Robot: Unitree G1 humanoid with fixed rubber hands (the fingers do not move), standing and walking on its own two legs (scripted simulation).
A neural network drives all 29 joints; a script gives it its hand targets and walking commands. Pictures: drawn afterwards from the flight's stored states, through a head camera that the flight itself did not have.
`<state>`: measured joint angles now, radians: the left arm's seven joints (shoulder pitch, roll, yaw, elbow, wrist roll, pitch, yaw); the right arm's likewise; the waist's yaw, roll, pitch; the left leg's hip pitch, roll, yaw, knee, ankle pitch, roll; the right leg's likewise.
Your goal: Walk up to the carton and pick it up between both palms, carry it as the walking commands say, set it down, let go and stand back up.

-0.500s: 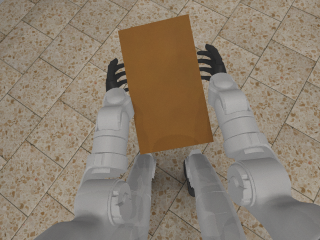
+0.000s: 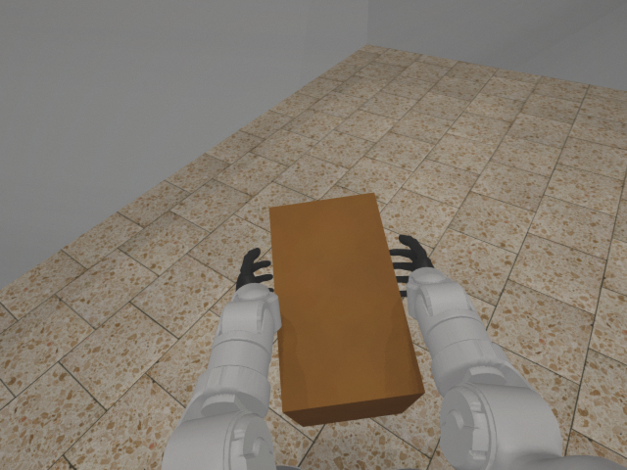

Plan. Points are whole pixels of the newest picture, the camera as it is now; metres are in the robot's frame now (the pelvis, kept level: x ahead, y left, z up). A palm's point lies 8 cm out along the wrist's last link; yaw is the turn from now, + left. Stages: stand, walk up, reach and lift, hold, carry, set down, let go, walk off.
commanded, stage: reach and lift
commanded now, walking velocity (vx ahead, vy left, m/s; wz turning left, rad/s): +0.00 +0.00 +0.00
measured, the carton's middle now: (337, 313) +0.35 +0.00 -0.05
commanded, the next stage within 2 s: hold in 1.76 s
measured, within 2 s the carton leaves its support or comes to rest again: neither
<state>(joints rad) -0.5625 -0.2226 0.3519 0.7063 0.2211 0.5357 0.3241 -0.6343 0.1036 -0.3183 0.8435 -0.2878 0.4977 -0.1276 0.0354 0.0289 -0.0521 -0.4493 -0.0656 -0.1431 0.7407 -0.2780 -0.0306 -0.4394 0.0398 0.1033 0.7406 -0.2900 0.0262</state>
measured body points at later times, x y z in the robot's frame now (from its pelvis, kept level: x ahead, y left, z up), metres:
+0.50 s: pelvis +0.05 -0.01 +0.02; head -0.01 -0.02 +0.47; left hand +0.35 +0.14 +0.06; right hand +0.36 -0.11 +0.05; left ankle +0.07 +0.13 -0.71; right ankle +0.07 -0.13 -0.71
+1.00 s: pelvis +0.02 +0.00 +0.02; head -0.05 +0.00 +0.47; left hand +0.34 +0.11 +0.07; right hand +0.34 -0.13 +0.05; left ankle +0.07 +0.13 -0.71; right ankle +0.07 -0.13 -0.71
